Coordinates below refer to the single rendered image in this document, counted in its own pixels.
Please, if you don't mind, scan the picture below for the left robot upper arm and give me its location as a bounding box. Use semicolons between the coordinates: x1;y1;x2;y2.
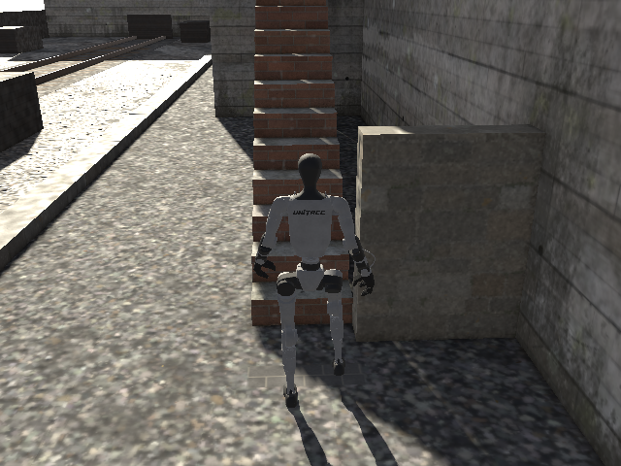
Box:
261;195;290;249

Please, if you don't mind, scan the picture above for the robot left thigh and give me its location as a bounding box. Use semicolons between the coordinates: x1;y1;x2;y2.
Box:
277;272;298;347

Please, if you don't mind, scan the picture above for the right robot upper arm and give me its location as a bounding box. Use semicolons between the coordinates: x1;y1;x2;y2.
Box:
330;195;358;250

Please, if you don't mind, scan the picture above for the right robot forearm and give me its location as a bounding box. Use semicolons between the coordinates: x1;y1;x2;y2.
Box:
349;235;372;277

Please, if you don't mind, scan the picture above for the robot left hand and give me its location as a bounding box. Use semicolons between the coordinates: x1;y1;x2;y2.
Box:
253;260;276;279

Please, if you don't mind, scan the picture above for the left robot forearm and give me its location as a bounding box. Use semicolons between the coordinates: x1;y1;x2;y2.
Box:
255;233;272;265

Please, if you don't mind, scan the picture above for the right robot foot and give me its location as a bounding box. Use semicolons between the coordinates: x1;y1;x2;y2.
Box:
332;357;345;376

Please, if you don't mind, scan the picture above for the robot right hand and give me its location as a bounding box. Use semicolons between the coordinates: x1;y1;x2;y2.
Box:
352;273;375;296

